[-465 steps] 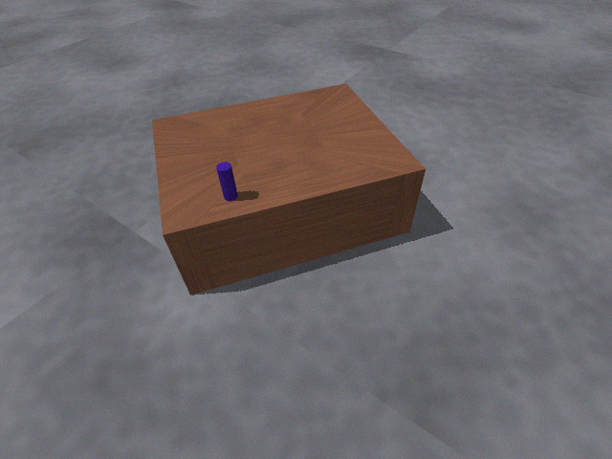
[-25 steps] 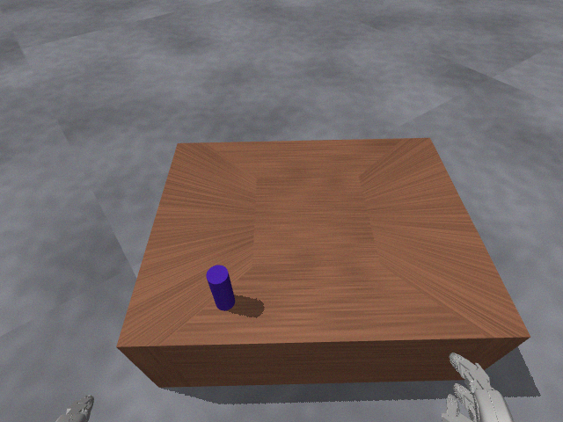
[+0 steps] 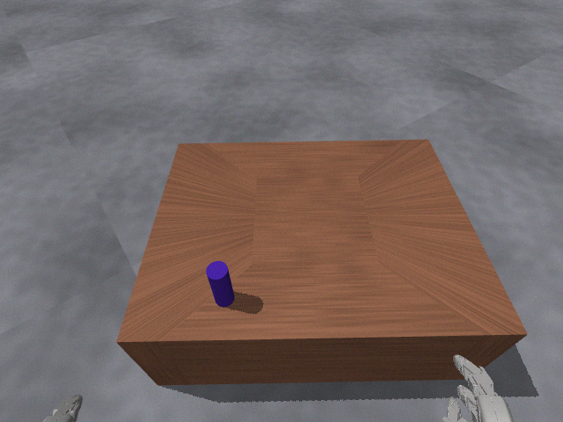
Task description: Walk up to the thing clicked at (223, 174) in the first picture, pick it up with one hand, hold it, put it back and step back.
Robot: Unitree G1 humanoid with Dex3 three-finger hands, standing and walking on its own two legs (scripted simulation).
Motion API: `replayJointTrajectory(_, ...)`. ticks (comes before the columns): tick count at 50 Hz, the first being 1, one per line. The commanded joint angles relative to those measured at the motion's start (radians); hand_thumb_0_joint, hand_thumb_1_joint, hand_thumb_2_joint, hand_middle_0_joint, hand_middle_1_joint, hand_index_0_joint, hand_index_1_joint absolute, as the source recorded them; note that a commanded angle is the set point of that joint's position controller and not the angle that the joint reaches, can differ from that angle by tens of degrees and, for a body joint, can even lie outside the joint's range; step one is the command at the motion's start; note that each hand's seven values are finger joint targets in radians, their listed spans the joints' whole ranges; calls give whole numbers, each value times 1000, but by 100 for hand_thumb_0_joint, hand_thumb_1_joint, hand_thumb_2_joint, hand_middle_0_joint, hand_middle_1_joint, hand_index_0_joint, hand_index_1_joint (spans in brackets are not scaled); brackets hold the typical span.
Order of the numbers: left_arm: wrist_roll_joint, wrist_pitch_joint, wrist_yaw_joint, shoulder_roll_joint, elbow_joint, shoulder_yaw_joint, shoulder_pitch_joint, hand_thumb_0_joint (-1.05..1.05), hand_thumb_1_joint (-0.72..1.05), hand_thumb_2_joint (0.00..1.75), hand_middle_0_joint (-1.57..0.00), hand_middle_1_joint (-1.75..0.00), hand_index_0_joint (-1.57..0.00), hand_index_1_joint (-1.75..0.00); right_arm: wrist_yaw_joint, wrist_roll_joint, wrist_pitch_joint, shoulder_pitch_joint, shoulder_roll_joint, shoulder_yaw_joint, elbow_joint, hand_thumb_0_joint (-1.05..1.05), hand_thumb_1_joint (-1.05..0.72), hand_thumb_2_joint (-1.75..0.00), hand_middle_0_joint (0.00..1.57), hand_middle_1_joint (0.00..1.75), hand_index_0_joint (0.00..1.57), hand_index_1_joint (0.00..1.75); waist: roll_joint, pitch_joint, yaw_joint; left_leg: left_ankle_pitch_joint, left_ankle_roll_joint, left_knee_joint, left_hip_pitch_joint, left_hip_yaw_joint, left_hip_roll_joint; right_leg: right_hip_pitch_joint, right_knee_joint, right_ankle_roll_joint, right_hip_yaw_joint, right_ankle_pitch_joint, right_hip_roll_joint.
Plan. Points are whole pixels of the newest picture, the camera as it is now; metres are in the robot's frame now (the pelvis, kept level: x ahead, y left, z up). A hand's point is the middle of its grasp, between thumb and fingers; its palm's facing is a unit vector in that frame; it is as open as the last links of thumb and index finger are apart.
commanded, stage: go down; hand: left
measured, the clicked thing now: (221, 285) +0.51 +0.18 -0.28
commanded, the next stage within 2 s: none
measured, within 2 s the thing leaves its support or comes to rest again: neither
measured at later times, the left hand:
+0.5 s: hand (88, 350) +0.27 +0.31 -0.03, palm faces +0.16 -0.96 -0.25, open 17.3 cm
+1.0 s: hand (83, 286) +0.36 +0.34 -0.01, palm faces +0.16 -0.98 -0.13, open 17.3 cm
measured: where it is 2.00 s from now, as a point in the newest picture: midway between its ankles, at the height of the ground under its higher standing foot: outside the picture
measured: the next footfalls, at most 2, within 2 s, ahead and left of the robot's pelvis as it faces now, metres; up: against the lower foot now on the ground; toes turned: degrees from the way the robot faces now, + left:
none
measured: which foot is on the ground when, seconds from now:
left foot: down 0.00-1.00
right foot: down 0.00-1.00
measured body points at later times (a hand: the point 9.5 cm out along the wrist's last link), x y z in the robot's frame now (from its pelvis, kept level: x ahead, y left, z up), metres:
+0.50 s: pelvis +0.00 +0.00 +0.00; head +0.05 +0.03 +0.45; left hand +0.26 +0.36 -0.01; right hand +0.14 -0.26 -0.07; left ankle +0.01 +0.12 -0.67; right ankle -0.01 -0.15 -0.67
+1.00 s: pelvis -0.02 +0.00 -0.01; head +0.09 +0.03 +0.42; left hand +0.35 +0.39 +0.00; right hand +0.04 -0.28 -0.11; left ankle +0.01 +0.12 -0.67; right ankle -0.01 -0.15 -0.67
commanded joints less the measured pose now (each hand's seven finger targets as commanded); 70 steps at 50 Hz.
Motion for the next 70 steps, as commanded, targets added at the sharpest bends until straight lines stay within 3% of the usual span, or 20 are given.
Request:
replayJointTrajectory(1, 14, -48, 9, 206, -140, 109, -37, 0, -51, 12, -5, -6, -3, -7, -15, 0, -61, -55, -140, -62, -142, 0, -85, -89, 20, 30, 20, 30, 41, -86, -1, 204, 22, -182, 135, 35, -29, 32, -161, -35, -24, 175, 33)
replayJointTrajectory(12, -12, -144, -15, 278, -33, 168, -262, 0, -49, 13, -5, -3, -2, -6, -27, -3, -86, -41, -151, -55, -86, 0, -86, -89, 20, 30, 20, 30, 45, -94, -27, 222, 26, -172, 152, 34, -26, 29, -167, -28, -7, 215, 27)
replayJointTrajectory(14, -25, -170, -29, 316, -17, 200, -316, 0, -50, 13, -5, -3, -2, -6, -27, -2, -89, -36, -160, -55, -73, 0, -88, -90, 20, 30, 20, 30, 58, -123, -19, 243, 26, -177, 161, 31, -26, 51, -161, -30, -5, 237, 26)
replayJointTrajectory(16, -33, -197, -44, 327, 12, 202, -400, 0, -50, 12, -5, -3, -2, -6, -26, -3, -92, -36, -164, -53, -59, 0, -88, -90, 20, 30, 20, 30, 68, -123, -30, 250, 25, -182, 174, 30, -24, 50, -162, -30, -3, 244, 27)
replayJointTrajectory(18, -40, -231, -60, 384, 56, 243, -464, 0, -49, 11, -5, -2, -2, -5, -27, -4, -96, -37, -166, -51, -39, 0, -87, -90, 20, 30, 20, 30, 77, -116, -18, 241, 26, -182, 162, 35, -27, 51, -172, -31, 2, 235, 24)
replayJointTrajectory(19, -48, -247, -73, 397, 84, 260, -494, 0, -51, 11, -6, -2, -2, -5, -27, -4, -99, -34, -168, -49, -33, 0, -88, -90, 20, 30, 20, 30, 79, -140, -26, 260, 26, -184, 182, 33, -24, 62, -168, -32, 4, 254, 24)
replayJointTrajectory(21, -54, -280, -101, 361, 166, 235, -550, 0, -50, 11, -5, -2, -2, -5, -19, -8, -99, -18, -169, -51, -8, 0, -88, -90, 20, 30, 20, 30, 90, -125, -31, 258, 25, -193, 179, 30, -22, 45, -159, -37, -2, 249, 28)
replayJointTrajectory(23, -54, -318, -128, 415, 246, 275, -602, 0, -52, 9, -6, -2, -3, -4, -14, -11, -99, -4, -178, -60, 10, 0, -89, -90, 20, 30, 20, 30, 103, -148, -22, 290, 22, -191, 183, 23, -17, 43, -146, -41, -8, 261, 28)
replayJointTrajectory(27, -60, -397, -197, 413, 387, 280, -687, 0, -54, 9, -6, -2, -3, -5, 9, -21, -89, 36, -190, -71, 28, 0, -89, -90, 20, 30, 20, 30, 100, -191, -19, 386, 19, -180, 211, 20, -7, 36, -123, -49, -16, 313, 33)
replayJointTrajectory(29, -57, -448, -225, 464, 469, 315, -736, 0, -56, 9, -6, -3, -3, -5, 22, -23, -84, 58, -203, -79, 40, 0, -89, -90, 20, 30, 20, 30, 109, -194, -6, 408, 14, -177, 197, 14, 1, 8, -102, -53, -23, 304, 36)
replayJointTrajectory(35, -62, -596, -288, 518, 637, 366, -844, 0, -58, 11, -5, -3, -2, -5, 54, -34, -56, 86, -214, -80, 32, 0, -90, -90, 20, 30, 20, 30, 97, -227, 0, 440, 16, -143, 174, 23, 7, -33, -70, -58, -18, 319, 36)
replayJointTrajectory(38, -63, -671, -308, 571, 656, 386, -983, 0, -56, 11, -5, -3, -2, -6, 62, -37, -37, 103, -227, -85, 37, 0, -89, -90, 20, 30, 20, 30, 87, -235, -14, 384, 23, -130, 156, 27, 7, -66, -69, -57, -6, 289, 36)
replayJointTrajectory(45, -60, -784, -332, 683, 738, 438, -1164, 0, -45, 11, -3, -3, -2, -4, 60, -46, -1, 130, -251, -82, 43, 0, -88, -90, 20, 30, 20, 30, 108, -286, -40, 219, 27, -135, 160, 42, -1, -82, -88, -56, 16, 204, 33)
replayJointTrajectory(46, -60, -788, -336, 699, 799, 460, -1153, 0, -45, 11, -3, -3, -2, -4, 61, -49, 4, 133, -252, -77, 51, 0, -88, -90, 20, 30, 20, 30, 111, -274, -41, 224, 26, -131, 146, 33, 3, -102, -77, -56, 10, 202, 34)
replayJointTrajectory(49, -62, -799, -349, 709, 844, 446, -1159, 0, -43, 9, -4, -3, -3, -4, 61, -49, 17, 138, -253, -69, 51, 0, -87, -89, 20, 30, 20, 30, 93, -273, -38, 194, 31, -130, 113, 48, -2, -77, -97, -56, 17, 187, 33)
replayJointTrajectory(54, -66, -816, -373, 741, 918, 462, -1164, 0, -45, 7, -5, -2, -4, -3, 62, -49, 33, 145, -252, -56, 55, 0, -88, -90, 20, 30, 20, 30, 94, -275, -41, 216, 33, -105, 69, 53, -1, -87, -93, -54, 19, 203, 32)
replayJointTrajectory(61, -75, -845, -398, 751, 897, 468, -1199, 0, -46, 8, -5, -2, -3, -3, 68, -52, 47, 163, -263, -56, 63, 0, -89, -90, 20, 30, 20, 30, 154, -336, -43, 383, 19, -83, 168, 26, 11, -150, -54, -61, -2, 280, 37)
replayJointTrajectory(63, -81, -846, -403, 757, 892, 474, -1184, 0, -46, 7, -5, -1, -3, -2, 68, -53, 52, 165, -265, -54, 67, 0, -89, -90, 20, 30, 20, 30, 170, -350, -28, 426, 16, -80, 195, 23, 12, -155, -53, -62, -5, 290, 36)
replayJointTrajectory(68, -85, -855, -401, 762, 877, 488, -1202, 0, -54, 9, -6, -2, -3, -5, 65, -55, 62, 173, -265, -56, 79, 0, -90, -90, 20, 30, 20, 30, 159, -386, -44, 503, 16, -60, 236, 13, 17, -159, -44, -58, -10, 334, 39)
replayJointTrajectory(70, -88, -857, -405, 750, 877, 482, -1203, 0, -42, 7, -5, 0, -3, -1, 67, -57, 65, 169, -261, -54, 84, 0, -90, -90, 20, 30, 20, 30, 163, -370, -45, 519, 16, -55, 223, 11, 15, -164, -39, -58, -8, 344, 36)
